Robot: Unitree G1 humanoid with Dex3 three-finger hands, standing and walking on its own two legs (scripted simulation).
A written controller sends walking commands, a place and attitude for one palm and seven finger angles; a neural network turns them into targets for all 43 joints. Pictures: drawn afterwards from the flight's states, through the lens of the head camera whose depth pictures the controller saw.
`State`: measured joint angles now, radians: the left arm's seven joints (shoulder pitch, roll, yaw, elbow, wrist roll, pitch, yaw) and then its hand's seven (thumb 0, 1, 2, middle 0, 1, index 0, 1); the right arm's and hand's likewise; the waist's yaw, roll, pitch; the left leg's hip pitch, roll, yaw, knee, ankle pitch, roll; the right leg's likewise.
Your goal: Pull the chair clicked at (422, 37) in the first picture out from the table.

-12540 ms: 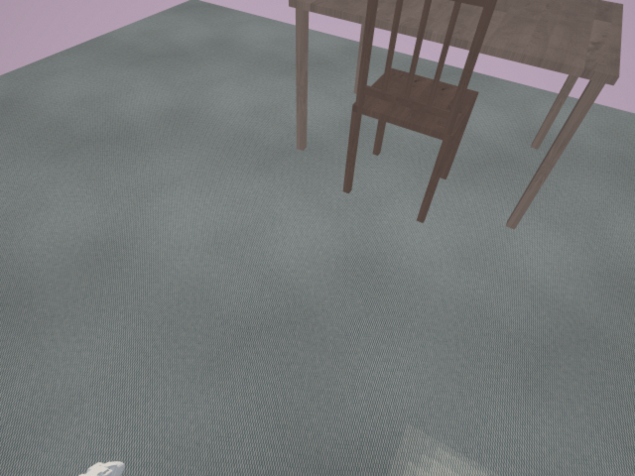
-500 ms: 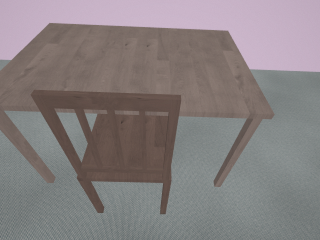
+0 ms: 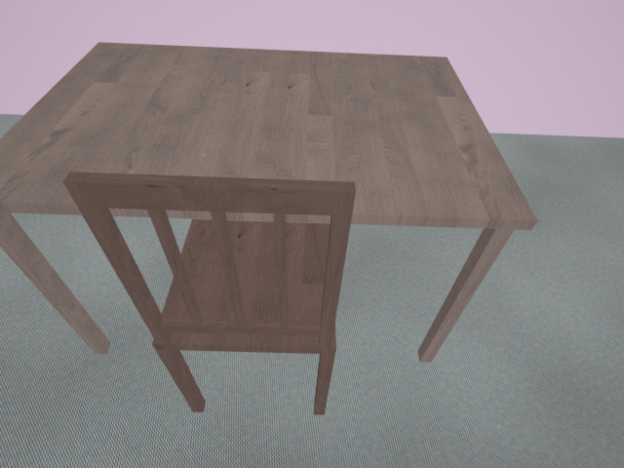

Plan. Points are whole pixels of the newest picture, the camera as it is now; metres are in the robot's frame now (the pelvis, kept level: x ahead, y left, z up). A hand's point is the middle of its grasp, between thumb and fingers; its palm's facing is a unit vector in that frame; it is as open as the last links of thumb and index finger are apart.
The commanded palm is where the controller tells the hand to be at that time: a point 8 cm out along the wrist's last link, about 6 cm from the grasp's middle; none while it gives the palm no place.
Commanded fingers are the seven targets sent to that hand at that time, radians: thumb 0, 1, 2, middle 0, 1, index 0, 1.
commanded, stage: look again from close up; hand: left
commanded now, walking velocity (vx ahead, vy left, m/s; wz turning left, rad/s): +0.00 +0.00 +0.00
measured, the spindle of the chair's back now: (231, 275) +0.43 +0.17 -0.07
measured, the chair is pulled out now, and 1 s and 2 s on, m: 0.00 0.00 0.00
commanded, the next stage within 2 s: raise the hand toward the chair's back in 0.68 s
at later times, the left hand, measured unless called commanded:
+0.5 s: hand out of the picture -0.03 +0.16 -0.18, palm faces +0.03 -0.99 -0.15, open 7.3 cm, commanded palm none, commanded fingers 0.00 0.90 0.90 -0.20 -0.30 -0.20 -0.30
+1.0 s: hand (179, 437) +0.17 +0.18 -0.05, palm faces +0.21 -0.97 -0.11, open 7.6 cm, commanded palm +0.11 +0.21 -0.07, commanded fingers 0.00 0.62 0.78 -0.17 -0.26 -0.17 -0.26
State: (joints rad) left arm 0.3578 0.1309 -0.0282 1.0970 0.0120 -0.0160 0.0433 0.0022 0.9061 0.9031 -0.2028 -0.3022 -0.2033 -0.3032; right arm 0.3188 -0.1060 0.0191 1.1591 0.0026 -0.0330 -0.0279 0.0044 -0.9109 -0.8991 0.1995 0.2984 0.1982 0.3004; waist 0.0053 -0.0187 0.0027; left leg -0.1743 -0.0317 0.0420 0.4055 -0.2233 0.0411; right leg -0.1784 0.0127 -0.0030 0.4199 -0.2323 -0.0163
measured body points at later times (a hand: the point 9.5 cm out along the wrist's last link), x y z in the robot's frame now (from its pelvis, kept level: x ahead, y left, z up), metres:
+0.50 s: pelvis +0.00 +0.00 +0.00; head +0.01 +0.01 +0.45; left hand -0.03 +0.21 -0.16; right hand -0.02 -0.20 -0.16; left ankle +0.00 +0.09 -0.74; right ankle +0.00 -0.11 -0.74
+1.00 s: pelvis -0.01 +0.00 -0.03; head -0.01 -0.01 +0.42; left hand +0.15 +0.23 -0.04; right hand +0.10 -0.26 -0.13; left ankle +0.00 +0.09 -0.74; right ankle +0.00 -0.11 -0.74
